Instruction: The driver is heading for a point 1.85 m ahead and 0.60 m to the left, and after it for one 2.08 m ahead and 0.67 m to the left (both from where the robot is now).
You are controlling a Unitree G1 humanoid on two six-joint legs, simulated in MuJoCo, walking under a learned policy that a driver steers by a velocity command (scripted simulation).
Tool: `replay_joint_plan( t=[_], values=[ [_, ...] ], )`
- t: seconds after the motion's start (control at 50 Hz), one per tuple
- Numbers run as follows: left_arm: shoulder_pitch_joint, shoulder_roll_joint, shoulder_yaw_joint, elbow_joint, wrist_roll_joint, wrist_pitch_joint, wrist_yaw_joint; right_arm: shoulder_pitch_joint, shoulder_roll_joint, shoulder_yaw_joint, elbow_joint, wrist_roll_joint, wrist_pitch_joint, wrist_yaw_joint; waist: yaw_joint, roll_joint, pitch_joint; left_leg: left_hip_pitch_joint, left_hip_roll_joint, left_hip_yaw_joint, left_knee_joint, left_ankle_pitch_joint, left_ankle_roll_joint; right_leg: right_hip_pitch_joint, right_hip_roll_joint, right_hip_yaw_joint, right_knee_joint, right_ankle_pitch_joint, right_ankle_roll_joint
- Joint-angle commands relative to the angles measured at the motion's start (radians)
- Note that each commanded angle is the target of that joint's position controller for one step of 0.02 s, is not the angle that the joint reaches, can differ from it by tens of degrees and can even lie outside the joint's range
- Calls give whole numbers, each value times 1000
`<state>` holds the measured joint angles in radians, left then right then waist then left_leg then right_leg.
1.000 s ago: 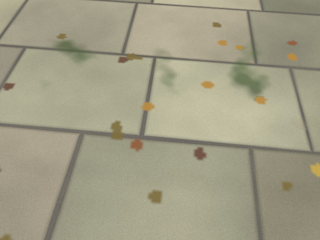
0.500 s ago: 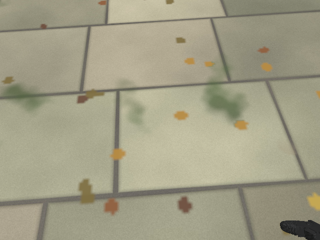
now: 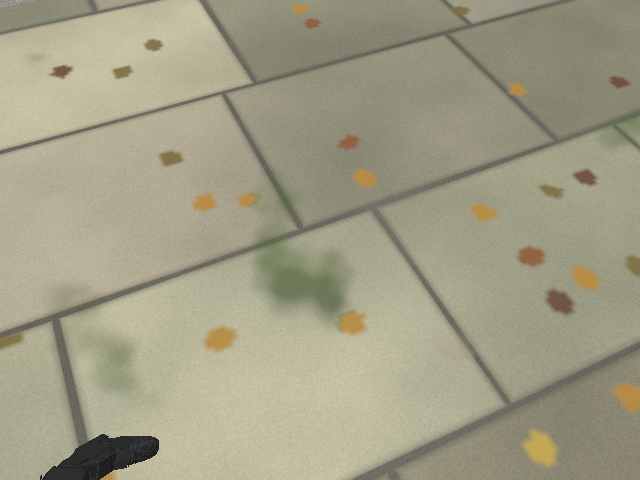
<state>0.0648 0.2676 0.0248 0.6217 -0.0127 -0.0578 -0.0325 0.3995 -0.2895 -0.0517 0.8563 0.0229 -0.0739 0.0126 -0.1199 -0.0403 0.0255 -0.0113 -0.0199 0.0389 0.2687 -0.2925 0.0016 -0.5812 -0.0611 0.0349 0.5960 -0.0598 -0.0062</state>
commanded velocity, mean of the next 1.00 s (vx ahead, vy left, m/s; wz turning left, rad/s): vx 0.10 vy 0.00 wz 0.46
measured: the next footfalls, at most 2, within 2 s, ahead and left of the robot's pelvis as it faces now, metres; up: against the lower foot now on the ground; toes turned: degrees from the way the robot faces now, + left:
right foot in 0.06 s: +0.21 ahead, -0.13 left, +0.00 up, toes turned +1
left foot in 0.52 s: +0.18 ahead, +0.12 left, +0.00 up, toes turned +19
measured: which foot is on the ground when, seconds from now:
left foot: down 0.00-0.08, up 0.10-0.50, down 0.52-1.00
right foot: up 0.00-0.04, down 0.06-0.52, up 0.54-0.98, down 1.00-1.00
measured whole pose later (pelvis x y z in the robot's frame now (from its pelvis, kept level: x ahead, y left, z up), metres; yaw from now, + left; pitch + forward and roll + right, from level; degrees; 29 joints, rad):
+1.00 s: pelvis +0.17 -0.01 -0.01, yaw +33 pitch +2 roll -1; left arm 0.10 0.29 0.08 0.77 0.00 -0.01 0.00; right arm 0.15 -0.32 -0.08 0.64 0.02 0.05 -0.03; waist -0.01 0.03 0.04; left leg -0.35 -0.11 -0.21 0.56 -0.22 0.01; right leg -0.28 0.04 0.07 0.50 -0.24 0.03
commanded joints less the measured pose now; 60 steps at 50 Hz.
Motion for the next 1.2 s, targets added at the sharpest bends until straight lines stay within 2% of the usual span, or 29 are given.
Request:
replay_joint_plan(
  t=[0.02,0.06,0.08,0.1,0.12,0.14,0.18,0.2,0.28,0.36,0.5,0.52,0.54,0.56,0.58,0.6,0.62,0.64,0.78,0.9,0.96,0.98,1.0,1.02,1.04,1.06,1.12,1.16,1.2],
  values=[
    [-33,94,35,-83,8,-31,-5,-26,-186,-40,-36,6,9,-10,83,133,-1,-28,237,-167,37,559,137,137,50,-23,-101,24,-31],
    [159,161,67,-26,35,-37,7,-47,-162,-30,-48,0,8,-16,186,112,-138,-121,146,-119,274,641,68,479,34,-23,-157,256,-79],
    [293,246,85,-17,62,-30,23,-41,-89,-2,-87,-36,-2,-15,223,-45,-299,-352,62,-80,573,245,6,800,-202,186,-62,628,-158],
    [297,255,83,-19,57,-8,23,138,-24,22,-57,-22,-3,-14,177,-252,-473,-560,-22,-111,859,-410,-42,992,-426,447,-71,711,-316],
    [289,191,72,-23,39,9,23,85,-146,-14,-39,2,7,-18,215,-126,-438,-588,11,-182,954,-386,-51,881,-367,417,-120,578,-291],
    [223,157,60,-20,25,12,25,-3,-160,-24,-68,16,18,-23,193,-104,-291,-660,41,-148,973,-340,-53,776,-322,299,-148,517,-259],
    [110,104,45,-7,19,9,22,-29,-127,-28,-67,-4,56,-41,129,-66,-157,-600,96,-119,909,-232,-73,529,-256,165,-232,422,-225],
    [71,105,47,0,32,4,20,-9,-108,-29,-67,-5,78,-46,97,-87,-127,-518,103,-108,897,-187,-83,415,-235,112,-279,397,-220],
    [9,125,61,30,40,-7,36,-47,-73,-34,-113,-13,113,-53,73,-91,-94,-478,110,-83,780,-53,-90,322,-242,-5,-354,313,-239],
    [7,156,73,59,29,13,57,-144,-68,-31,-167,-15,117,-27,101,-69,-98,-422,119,-58,599,64,-63,346,-248,-73,-370,183,-229],
    [30,200,92,110,-18,51,50,-190,-105,-56,-227,-16,136,5,97,-49,-80,-295,62,23,272,86,22,431,-262,-115,-196,72,-134],
    [84,173,87,136,-14,53,47,-158,-139,-70,-220,-20,133,-4,93,5,-90,-203,50,-9,184,214,55,394,-214,-153,-98,6,-75],
    [104,122,73,130,21,54,43,-113,-248,-100,-225,-20,128,-23,104,235,-109,-55,218,-252,114,588,128,225,-104,-250,174,-199,18],
    [47,102,60,69,44,55,50,-120,-315,-106,-252,-43,116,-26,94,398,-120,20,411,-558,98,728,348,-51,55,-188,423,-618,91],
    [-9,147,74,73,34,58,53,-105,-252,-91,-250,-48,94,-15,45,233,-175,11,388,-518,88,694,376,-76,47,-30,568,-624,84],
    [-11,150,78,73,12,61,55,-136,-235,-83,-246,-43,76,-14,72,194,-156,-13,336,-425,92,654,324,-86,33,2,592,-544,67],
    [11,142,80,95,11,63,64,-188,-212,-80,-251,-26,70,-20,99,139,-147,-30,284,-371,99,573,266,-89,18,19,562,-466,61],
    [12,157,86,98,19,65,72,-231,-184,-70,-258,-9,74,-26,113,139,-132,-52,268,-352,98,552,238,-89,13,26,529,-412,65],
    [2,110,73,95,12,61,67,-237,-196,-72,-274,-14,91,-52,113,167,-151,-101,214,-373,99,451,232,43,67,42,285,-294,96],
    [8,126,76,91,3,48,47,-261,-200,-74,-283,-14,106,-42,102,204,-121,-171,191,-496,110,331,224,174,100,53,89,-310,78],
    [77,127,82,107,2,32,33,-297,-190,-70,-292,0,117,-44,145,203,-126,-188,147,-527,165,334,180,304,106,34,-147,-189,48],
    [115,147,89,120,9,30,33,-291,-169,-63,-292,3,119,-48,156,176,-136,-232,111,-493,207,253,135,397,55,47,-237,-75,24],
    [128,210,98,114,29,33,36,-236,-108,-46,-287,-14,119,-49,123,0,-160,-331,17,-368,385,14,71,496,-144,227,-284,23,-45],
    [95,254,101,115,58,38,35,-229,-115,-50,-311,-13,108,-51,87,-239,-92,-499,-132,-219,540,-328,13,447,-294,469,-318,164,-229],
    [50,182,80,86,60,29,37,-214,-179,-67,-285,-34,98,-54,102,-164,-88,-476,-76,-269,735,-352,-26,386,-328,499,-322,146,-299],
    [2,142,66,79,46,25,39,-203,-196,-77,-260,-27,98,-52,85,-107,-72,-463,-70,-274,803,-293,-40,369,-268,407,-307,120,-268],
    [-46,83,33,99,13,22,32,-192,-84,-44,-217,-47,110,-52,67,-93,-51,-394,6,-202,653,-163,-100,380,-131,259,-284,110,-177],
    [8,144,54,117,5,41,35,-266,-49,-28,-231,-38,96,-47,116,-126,-43,-335,-1,-119,458,-154,-115,409,-76,225,-245,194,-165],
    [79,209,74,127,2,56,41,-288,-80,-38,-228,-14,88,-53,152,-142,-62,-316,-28,-98,342,-131,-112,476,-93,287,-221,235,-186]
  ],
)
Velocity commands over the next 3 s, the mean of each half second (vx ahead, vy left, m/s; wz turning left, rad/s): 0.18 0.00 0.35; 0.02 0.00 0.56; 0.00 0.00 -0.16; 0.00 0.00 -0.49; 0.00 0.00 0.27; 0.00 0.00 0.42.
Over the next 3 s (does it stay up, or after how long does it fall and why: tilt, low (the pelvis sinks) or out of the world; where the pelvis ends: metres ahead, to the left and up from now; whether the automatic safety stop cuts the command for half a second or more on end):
stays up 0.18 0.03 0.00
